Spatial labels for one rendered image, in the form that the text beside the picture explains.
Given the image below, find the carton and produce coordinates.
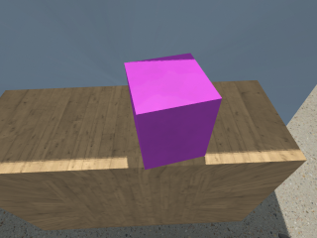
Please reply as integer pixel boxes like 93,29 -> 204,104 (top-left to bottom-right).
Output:
124,53 -> 222,170

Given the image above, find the pedestal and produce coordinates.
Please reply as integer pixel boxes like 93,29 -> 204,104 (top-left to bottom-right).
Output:
0,80 -> 307,231

